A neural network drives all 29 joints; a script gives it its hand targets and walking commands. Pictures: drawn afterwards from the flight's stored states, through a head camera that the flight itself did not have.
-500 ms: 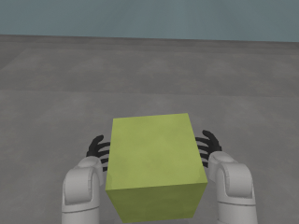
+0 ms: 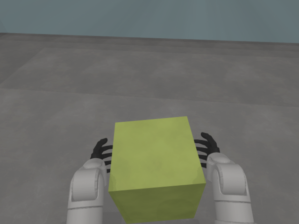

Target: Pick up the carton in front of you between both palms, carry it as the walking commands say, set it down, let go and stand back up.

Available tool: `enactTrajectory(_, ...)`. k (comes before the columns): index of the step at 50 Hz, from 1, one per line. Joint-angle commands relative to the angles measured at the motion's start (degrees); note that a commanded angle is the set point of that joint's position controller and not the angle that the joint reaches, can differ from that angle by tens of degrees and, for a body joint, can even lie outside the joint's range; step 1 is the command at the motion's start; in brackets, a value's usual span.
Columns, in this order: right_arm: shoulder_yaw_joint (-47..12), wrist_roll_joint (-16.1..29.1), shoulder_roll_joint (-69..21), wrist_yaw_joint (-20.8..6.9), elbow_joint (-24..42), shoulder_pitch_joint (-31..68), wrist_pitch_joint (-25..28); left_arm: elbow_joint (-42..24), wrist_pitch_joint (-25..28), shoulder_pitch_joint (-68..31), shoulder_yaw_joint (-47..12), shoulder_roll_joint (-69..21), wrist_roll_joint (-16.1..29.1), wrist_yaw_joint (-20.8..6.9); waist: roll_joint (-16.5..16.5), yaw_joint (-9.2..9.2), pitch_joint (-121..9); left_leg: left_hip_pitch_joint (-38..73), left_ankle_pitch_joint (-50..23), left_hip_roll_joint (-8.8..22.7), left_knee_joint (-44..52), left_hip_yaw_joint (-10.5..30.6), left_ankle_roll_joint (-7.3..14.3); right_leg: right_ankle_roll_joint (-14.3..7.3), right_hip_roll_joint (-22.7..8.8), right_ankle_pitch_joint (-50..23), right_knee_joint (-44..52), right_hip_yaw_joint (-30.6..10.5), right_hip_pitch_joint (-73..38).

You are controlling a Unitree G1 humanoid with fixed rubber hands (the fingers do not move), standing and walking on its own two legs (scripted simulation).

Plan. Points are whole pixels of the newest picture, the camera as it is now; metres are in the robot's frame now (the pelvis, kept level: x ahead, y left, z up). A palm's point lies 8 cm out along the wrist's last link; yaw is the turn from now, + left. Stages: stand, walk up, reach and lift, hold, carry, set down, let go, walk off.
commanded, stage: carry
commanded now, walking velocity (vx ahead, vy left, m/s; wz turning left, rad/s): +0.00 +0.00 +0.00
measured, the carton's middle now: (155, 171) +0.30 +0.00 -0.03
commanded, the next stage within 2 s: none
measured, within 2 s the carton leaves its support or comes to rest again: neither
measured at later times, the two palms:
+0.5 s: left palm (95, 176) +0.25 +0.16 +0.03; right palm (209, 171) +0.26 -0.14 +0.04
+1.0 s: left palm (89, 188) +0.22 +0.16 +0.04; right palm (210, 183) +0.22 -0.13 +0.04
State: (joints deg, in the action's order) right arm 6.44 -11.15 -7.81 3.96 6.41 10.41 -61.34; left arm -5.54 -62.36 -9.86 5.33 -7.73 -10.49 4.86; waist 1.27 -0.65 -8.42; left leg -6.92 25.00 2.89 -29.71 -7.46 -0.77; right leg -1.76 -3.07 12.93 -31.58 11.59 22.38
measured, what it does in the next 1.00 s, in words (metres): shifts its weight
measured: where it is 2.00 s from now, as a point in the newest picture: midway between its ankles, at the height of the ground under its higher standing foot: outside the picture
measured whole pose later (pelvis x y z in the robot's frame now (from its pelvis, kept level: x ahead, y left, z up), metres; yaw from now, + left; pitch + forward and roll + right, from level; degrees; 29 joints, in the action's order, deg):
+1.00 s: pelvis -0.07 +0.01 +0.00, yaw +1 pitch +1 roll +0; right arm 11.0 -15.1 -8.5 2.2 -12.7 14.2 -41.5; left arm 12.7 -42.3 -14.0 10.5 -8.5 -14.6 2.2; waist 0.4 0.0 -5.6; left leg -10.5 23.8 1.2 -33.2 -9.5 2.2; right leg -0.9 -5.3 6.8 -30.2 10.1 23.9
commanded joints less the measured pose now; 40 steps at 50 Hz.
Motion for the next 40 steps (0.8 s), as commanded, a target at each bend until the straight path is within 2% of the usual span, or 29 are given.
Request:
enactTrajectory(1,-37.55,21.23,-55.69,-16.15,0.01,22.31,4.55,-4.26,6.38,-27.73,-38.29,-54.99,22.5,-16.68,0.25,0.39,-16.38,2.11,-42.2,5.66,0.14,2.88,-0.15,-1.5,-5.91,-36.67,-2.52,-6.32,-14.07)
enactTrajectory(3,-36.41,19.85,-54.72,-16.08,-1.15,21.48,6.89,-3.16,8.57,-26.86,-37.25,-53.73,21.27,-16.68,1.21,0.46,-15.75,2.6,-46.68,6.37,-0.63,2.87,0.2,-0.98,-5.15,-32.67,-3.02,-5.49,-12.39)
enactTrajectory(6,-33.95,17.36,-53.0,-15.9,-3.76,20.88,10.4,-0.45,11.84,-26.02,-34.76,-51.8,18.93,-16.64,1.23,0.57,-14.81,1.43,-46.54,6.52,-1.01,2.62,0.44,-0.76,-4.96,-30.25,-3.24,-5.28,-12.12)
enactTrajectory(14,-25.26,10.48,-51.22,-16.0,-14.69,26.22,20.94,11.8,22.12,-29.73,-25.1,-50.16,11.07,-16.64,0.03,0.72,-11.84,-2.38,-33.28,6.43,0.76,2.52,1.67,-0.61,-5.71,-23.33,-2.06,-6.05,-11.27)
enactTrajectory(19,-23.12,8.86,-54.14,-16.77,-20.8,31.22,25.88,17.98,27.14,-33.82,-22.4,-53.18,8.99,-17.33,-0.97,0.66,-11.19,-4.23,-22.54,5.66,2.61,3.22,2.07,-0.69,-6.14,-20.54,0.04,-6.88,-12.14)
enactTrajectory(23,-24.11,9.37,-56.22,-17.31,-21.9,31.57,26.27,18.66,27.56,-33.94,-23.32,-55.21,9.33,-17.75,-0.84,0.63,-11.63,-4.34,-20.22,5.58,3.11,3.65,2.34,-0.64,-6.23,-18.62,1.03,-6.93,-12.38)
enactTrajectory(27,-26.92,11.27,-56.54,-17.24,-18.91,29.62,23.71,15.54,25.02,-32.2,-26.37,-55.57,11.31,-17.67,-0.63,0.61,-11.84,-4.52,-19.51,5.6,3.15,3.78,2.47,-0.56,-6.41,-17.7,1.53,-6.86,-12.12)
enactTrajectory(31,-25.94,10.74,-54.66,-16.88,-18.52,27.85,21.8,15.23,23.1,-30.62,-25.67,-53.79,10.93,-17.47,-0.68,0.65,-10.73,-5.48,-18.23,5.64,3.53,3.85,2.63,-0.32,-6.4,-16.23,2.03,-6.88,-11.16)
enactTrajectory(40,-26.96,11.54,-55.26,-16.82,-16.7,30.23,22.0,14.01,23.26,-32.87,-26.71,-54.42,11.88,-17.65,-0.96,0.6,-9.55,-7.39,-14.6,5.7,4.67,4.37,2.97,0.04,-6.25,-13.07,3.01,-7.11,-10.74)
